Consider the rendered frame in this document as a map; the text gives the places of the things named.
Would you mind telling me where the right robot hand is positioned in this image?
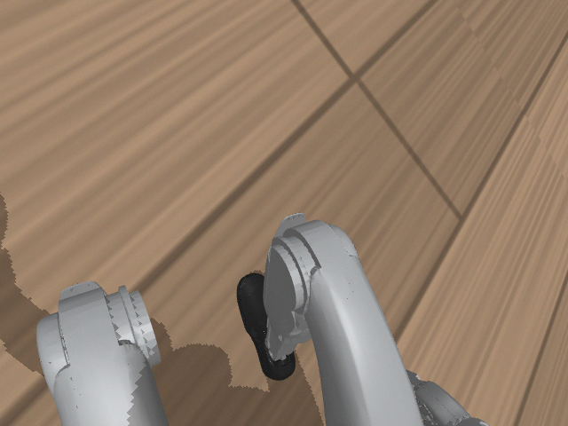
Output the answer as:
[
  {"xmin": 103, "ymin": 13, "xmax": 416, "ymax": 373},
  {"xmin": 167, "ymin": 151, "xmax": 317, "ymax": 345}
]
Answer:
[{"xmin": 406, "ymin": 370, "xmax": 472, "ymax": 426}]

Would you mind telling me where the right robot foot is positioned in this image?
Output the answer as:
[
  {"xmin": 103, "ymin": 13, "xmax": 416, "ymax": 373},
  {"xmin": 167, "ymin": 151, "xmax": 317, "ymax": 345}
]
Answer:
[{"xmin": 237, "ymin": 273, "xmax": 296, "ymax": 381}]

